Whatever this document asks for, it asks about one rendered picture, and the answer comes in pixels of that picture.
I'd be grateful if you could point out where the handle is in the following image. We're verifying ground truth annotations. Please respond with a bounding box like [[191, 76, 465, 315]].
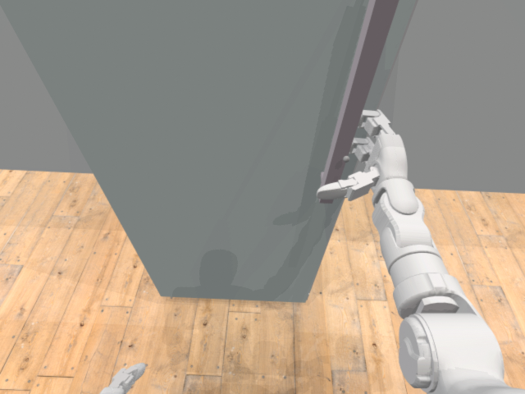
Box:
[[319, 0, 399, 204]]

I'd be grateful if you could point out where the robot right forearm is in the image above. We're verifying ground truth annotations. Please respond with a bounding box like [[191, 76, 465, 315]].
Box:
[[372, 178, 504, 378]]

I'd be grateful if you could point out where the robot left hand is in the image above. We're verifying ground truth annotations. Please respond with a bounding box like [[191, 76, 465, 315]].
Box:
[[99, 363, 146, 394]]

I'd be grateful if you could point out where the robot right hand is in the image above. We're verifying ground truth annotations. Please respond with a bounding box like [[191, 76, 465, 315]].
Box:
[[317, 109, 408, 201]]

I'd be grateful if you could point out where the robot right upper arm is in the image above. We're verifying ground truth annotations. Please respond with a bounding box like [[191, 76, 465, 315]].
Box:
[[399, 313, 525, 394]]

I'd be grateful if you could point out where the fridge door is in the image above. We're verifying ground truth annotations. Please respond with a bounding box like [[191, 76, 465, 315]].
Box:
[[0, 0, 416, 303]]

